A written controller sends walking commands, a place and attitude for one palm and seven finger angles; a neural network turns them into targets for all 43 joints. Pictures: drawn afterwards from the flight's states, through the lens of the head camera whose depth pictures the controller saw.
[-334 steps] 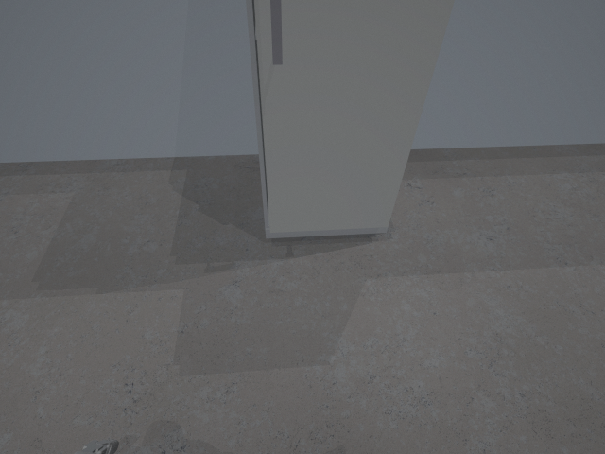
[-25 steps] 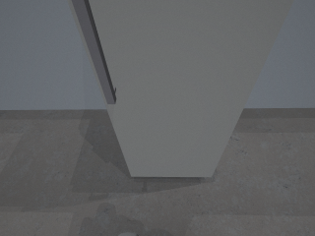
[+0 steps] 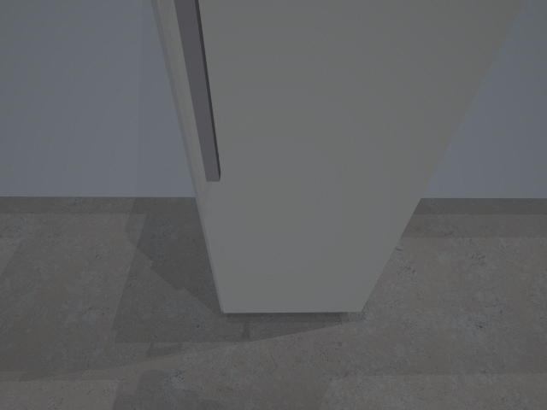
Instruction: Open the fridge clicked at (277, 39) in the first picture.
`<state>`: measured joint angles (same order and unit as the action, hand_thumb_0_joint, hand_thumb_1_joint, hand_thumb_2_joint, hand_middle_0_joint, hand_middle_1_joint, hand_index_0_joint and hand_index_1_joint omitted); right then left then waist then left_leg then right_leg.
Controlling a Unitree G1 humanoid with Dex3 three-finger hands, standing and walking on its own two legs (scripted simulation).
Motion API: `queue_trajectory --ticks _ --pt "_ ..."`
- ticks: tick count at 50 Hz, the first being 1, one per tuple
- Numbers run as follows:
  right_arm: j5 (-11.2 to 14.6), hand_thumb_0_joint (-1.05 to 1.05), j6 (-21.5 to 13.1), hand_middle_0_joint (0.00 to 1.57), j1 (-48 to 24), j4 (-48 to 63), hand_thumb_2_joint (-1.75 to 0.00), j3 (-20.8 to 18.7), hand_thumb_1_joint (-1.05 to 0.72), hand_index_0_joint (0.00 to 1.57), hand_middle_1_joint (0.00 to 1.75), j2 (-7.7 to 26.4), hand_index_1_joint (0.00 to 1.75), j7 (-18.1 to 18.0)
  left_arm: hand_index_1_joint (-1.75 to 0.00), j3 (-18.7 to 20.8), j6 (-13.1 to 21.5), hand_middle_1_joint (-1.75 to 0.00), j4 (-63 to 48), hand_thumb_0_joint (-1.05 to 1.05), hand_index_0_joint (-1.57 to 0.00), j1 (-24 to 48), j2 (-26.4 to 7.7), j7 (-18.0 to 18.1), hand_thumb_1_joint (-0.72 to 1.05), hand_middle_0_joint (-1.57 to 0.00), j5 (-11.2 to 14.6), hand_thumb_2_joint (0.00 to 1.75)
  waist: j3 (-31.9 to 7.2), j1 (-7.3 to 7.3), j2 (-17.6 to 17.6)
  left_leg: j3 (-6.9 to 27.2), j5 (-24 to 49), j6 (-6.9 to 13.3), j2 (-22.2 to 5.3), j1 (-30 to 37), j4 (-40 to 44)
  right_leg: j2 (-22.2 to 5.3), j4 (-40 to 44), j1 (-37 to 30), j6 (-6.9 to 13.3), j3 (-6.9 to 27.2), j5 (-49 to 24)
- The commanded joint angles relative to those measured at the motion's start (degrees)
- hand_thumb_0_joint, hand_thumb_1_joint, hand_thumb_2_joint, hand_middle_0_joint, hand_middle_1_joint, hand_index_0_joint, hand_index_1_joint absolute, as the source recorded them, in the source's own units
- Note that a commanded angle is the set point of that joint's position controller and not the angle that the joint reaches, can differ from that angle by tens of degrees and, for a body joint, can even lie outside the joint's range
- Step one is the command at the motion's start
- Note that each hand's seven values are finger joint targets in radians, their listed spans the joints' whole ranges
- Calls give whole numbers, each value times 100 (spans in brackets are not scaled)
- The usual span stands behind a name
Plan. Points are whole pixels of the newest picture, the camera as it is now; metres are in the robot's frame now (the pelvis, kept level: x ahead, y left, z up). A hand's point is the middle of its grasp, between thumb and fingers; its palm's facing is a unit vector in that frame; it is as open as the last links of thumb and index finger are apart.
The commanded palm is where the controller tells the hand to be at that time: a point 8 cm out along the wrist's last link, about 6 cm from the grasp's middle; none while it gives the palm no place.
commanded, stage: come to a stop and stand still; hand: left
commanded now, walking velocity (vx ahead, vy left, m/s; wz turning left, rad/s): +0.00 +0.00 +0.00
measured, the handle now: (199, 62) +0.51 +0.15 +0.25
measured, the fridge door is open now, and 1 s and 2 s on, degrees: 0 0 0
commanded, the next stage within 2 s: look again from close up in 0.32 s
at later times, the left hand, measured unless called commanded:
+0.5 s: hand out of the picture +0.01 +0.17 -0.17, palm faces +0.02 -0.97 -0.25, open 7.3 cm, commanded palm none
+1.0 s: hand out of the picture +0.03 +0.14 -0.17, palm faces +0.02 -0.97 -0.24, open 7.3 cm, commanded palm none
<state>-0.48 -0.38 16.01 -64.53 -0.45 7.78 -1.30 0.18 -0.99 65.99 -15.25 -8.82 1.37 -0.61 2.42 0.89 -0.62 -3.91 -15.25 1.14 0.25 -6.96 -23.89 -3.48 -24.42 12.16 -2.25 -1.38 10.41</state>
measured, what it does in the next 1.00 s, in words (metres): stands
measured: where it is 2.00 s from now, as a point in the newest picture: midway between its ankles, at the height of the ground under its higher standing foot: outside the picture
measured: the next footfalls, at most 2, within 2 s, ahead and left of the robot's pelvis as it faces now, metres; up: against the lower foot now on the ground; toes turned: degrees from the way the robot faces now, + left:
none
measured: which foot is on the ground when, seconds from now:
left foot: down 0.00-1.00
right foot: down 0.00-1.00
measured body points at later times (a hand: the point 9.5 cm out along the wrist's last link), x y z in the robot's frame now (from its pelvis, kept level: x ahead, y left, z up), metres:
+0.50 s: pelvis +0.01 -0.01 -0.01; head +0.00 -0.04 +0.44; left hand +0.01 +0.22 -0.15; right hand +0.01 -0.23 -0.18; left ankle -0.02 +0.10 -0.74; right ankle +0.03 -0.14 -0.74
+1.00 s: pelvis +0.00 -0.04 +0.00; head +0.02 -0.06 +0.45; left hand +0.03 +0.19 -0.15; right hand +0.00 -0.28 -0.17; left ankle -0.02 +0.10 -0.74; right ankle +0.03 -0.14 -0.74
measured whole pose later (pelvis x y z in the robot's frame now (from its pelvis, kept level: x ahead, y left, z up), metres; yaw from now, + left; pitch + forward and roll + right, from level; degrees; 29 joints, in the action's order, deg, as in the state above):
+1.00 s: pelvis +0.00 -0.04 +0.00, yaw +0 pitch -2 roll +1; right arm -1.2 -1.0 16.2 -63.5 0.0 11.1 -1.1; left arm 0.0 0.9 63.3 -12.3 -10.0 1.0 -0.6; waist 2.9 0.0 1.4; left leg -2.6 -15.5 -2.4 -2.7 -7.2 -24.3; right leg -0.7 -28.0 13.7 1.6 -2.9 12.9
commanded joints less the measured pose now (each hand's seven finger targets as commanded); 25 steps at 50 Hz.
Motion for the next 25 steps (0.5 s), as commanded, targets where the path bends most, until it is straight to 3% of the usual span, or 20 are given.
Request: queue_trajectory --ticks 1,6,7,8,9,11,15,20,25 --pt "15 0 -87 20 303 122 -90 -92 -90 20 30 601 30 -62 -30 80 115 -30 -146 0 -20 -277 -467 60 90 -20 -19 90 267 -7 54 625 124 3 -689 -585 846 -272 370 -142 168 251 -178" --pt "15 0 -110 20 436 44 -90 -92 -90 20 30 503 30 -70 -30 76 147 -30 -122 0 -20 -362 -409 79 90 -20 -19 90 210 -25 54 573 359 -1 -667 -516 771 -293 366 -165 189 262 -344" --pt "47 0 -207 20 -48 471 -90 -52 -90 20 30 750 30 -8 -30 8 268 -30 -7 0 -20 -710 -565 319 90 -20 -75 90 223 83 98 321 1513 -109 -752 -781 -313 -516 -69 -143 299 411 -1853" --pt "-9 0 -173 20 317 564 -90 -49 -90 20 30 512 30 9 -30 41 317 -30 -242 0 -20 -568 -731 252 90 -20 -22 90 -297 -105 442 433 243 -117 -420 -699 -27 -539 -87 -285 406 515 -594" --pt "-23 0 -186 20 420 582 -90 -32 -90 20 30 508 30 23 -30 12 301 -30 -324 0 -20 -445 -682 190 90 -20 -25 90 -166 -110 661 546 78 -67 -516 -793 150 -371 -153 0 452 422 371" --pt "-62 0 -229 20 535 696 -90 -29 -90 20 30 546 30 16 -30 8 254 -30 -397 0 -20 -405 -554 119 90 -20 -51 90 -117 -82 1121 745 300 53 -705 -945 381 -143 -429 48 420 122 383" --pt "-23 0 -196 20 571 766 -90 -31 -90 20 30 622 30 -28 -30 -25 242 -30 -392 0 -20 -357 -443 75 90 -20 -30 90 267 -93 160 733 142 123 -664 -959 454 -137 -231 145 394 217 203" --pt "-30 0 -187 20 588 665 -90 -17 -90 20 30 663 30 -21 -30 19 265 -30 -410 0 -20 -306 -539 62 90 -20 -20 90 363 -113 -68 584 202 90 -577 -755 462 -207 -75 230 398 370 93" --pt "-38 0 -197 20 548 552 -90 -12 -90 20 30 696 30 -23 -30 64 301 -30 -425 0 -20 -241 -678 60 90 -20 -14 90 173 -118 -145 476 504 54 -547 -513 381 -278 -44 106 421 437 -297"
